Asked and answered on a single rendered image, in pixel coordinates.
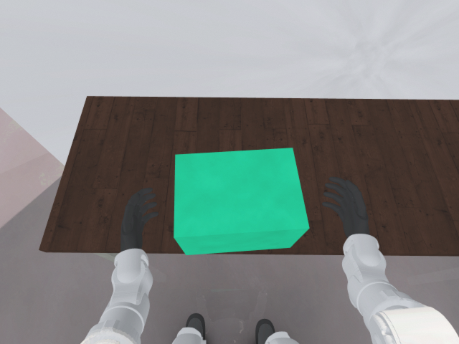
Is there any right robot forearm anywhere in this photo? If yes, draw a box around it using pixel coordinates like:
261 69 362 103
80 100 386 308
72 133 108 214
342 234 459 343

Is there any left robot hand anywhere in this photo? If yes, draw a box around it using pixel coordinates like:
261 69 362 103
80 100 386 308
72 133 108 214
120 188 158 252

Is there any left robot shin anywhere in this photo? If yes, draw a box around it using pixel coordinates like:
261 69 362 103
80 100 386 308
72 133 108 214
177 328 202 337

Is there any table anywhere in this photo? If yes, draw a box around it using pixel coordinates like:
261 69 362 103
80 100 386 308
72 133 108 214
39 96 459 262

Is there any carton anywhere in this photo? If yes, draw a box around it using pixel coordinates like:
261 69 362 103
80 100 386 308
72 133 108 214
174 148 310 255

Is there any right robot hand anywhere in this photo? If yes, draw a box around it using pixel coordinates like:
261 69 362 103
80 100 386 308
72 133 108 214
322 177 370 238

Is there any right robot upper arm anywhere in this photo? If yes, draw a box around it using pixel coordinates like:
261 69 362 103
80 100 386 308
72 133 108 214
369 307 459 344

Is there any left robot foot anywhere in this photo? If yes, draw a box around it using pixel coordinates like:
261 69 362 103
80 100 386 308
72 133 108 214
186 313 205 340

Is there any left robot forearm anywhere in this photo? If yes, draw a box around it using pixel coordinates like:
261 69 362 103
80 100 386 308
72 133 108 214
81 249 153 344

